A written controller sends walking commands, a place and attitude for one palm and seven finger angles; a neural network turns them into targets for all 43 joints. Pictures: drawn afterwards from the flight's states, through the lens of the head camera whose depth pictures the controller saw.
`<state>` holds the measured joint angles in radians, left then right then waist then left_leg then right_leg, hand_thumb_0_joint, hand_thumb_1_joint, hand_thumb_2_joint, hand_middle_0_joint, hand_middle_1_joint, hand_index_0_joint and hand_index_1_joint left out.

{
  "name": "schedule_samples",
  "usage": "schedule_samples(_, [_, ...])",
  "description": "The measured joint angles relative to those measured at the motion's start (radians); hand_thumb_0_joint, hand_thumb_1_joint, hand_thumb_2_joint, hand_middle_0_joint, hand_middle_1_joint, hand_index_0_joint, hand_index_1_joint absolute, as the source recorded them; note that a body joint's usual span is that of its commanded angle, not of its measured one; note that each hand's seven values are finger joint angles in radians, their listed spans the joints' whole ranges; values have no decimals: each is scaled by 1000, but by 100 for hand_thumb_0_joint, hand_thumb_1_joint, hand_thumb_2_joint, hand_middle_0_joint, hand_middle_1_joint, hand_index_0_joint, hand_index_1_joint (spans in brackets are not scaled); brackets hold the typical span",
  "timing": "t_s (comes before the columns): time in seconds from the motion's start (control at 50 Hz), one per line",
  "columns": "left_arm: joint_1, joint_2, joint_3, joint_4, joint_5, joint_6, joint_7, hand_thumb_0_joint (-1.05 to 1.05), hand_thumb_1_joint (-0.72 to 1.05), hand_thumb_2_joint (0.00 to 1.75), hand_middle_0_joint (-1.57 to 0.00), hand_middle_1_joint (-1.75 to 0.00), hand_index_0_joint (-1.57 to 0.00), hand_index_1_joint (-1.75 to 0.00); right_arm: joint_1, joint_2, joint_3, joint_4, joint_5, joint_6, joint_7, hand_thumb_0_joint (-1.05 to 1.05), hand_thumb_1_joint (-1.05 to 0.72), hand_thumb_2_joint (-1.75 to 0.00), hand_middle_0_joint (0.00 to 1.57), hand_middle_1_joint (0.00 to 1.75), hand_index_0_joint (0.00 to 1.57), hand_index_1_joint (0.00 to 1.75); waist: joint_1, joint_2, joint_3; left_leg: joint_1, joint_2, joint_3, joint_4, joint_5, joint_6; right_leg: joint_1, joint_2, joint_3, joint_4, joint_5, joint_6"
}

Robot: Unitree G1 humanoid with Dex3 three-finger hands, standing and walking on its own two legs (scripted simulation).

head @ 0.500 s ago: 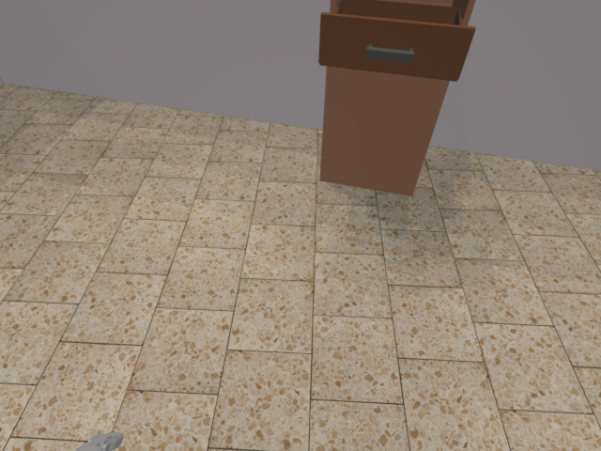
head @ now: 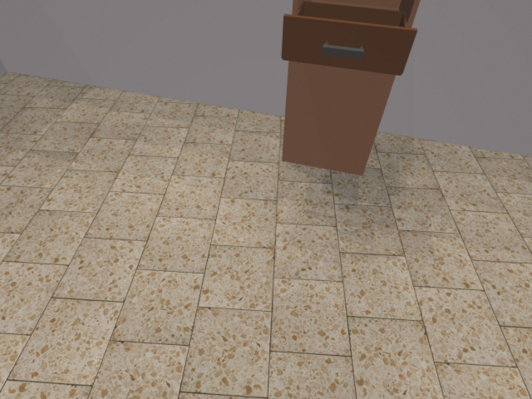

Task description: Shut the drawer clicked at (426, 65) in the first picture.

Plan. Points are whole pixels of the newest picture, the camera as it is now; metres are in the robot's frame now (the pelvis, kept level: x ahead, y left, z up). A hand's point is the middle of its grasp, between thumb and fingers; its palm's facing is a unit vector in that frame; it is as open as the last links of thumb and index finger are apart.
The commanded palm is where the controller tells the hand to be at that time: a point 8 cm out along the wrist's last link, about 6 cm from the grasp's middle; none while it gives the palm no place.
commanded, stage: stand and wait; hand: left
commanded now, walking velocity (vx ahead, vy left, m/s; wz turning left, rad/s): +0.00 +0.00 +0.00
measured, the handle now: (343, 49) +1.14 -0.18 +0.04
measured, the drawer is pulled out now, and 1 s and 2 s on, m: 0.30 0.30 0.30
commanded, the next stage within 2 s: look at it before walking up in 0.32 s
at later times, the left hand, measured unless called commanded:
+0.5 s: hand out of the picture +0.07 +0.24 -0.15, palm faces -0.03 -0.94 -0.33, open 7.4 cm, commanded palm none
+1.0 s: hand out of the picture +0.06 +0.25 -0.15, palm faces -0.03 -0.94 -0.33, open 7.4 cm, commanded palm none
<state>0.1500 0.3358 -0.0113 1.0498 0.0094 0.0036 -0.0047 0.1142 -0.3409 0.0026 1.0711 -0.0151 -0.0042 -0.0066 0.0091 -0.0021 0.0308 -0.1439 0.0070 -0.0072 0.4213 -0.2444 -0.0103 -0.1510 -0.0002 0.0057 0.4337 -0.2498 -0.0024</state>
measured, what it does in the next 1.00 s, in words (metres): stands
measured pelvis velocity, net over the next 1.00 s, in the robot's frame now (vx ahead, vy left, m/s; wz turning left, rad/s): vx -0.01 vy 0.00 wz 0.00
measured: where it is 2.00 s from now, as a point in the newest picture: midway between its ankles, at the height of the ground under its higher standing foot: outside the picture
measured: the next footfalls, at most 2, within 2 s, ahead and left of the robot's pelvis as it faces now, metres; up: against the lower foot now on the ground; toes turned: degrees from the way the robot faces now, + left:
left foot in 1.82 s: +0.37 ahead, +0.06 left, +0.00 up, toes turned -13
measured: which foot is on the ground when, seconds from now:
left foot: down 0.00-1.00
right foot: down 0.00-1.00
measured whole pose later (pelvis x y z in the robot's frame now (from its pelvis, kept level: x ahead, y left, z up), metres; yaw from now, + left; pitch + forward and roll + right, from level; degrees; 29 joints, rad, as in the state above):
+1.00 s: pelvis -0.01 +0.00 +0.00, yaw +0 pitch -2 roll +0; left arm 0.14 0.34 -0.01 1.09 0.01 0.00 -0.01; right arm 0.11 -0.34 0.01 1.12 -0.01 -0.01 0.00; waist 0.01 0.00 0.03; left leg -0.13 0.01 -0.01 0.36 -0.20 -0.01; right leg -0.13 0.00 0.01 0.37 -0.20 0.00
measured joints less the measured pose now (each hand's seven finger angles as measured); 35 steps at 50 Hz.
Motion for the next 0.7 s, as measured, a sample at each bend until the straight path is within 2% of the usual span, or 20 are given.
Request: schedule_samples(0.7, [-15,1,-2,30,2,-7,-4,1,90,89,-20,-29,-20,-30,9,1,5,42,3,-8,5,1,-91,-90,21,30,20,30,-4,0,-1,3,5,1,-45,42,-4,2,5,1,-45,43,-2])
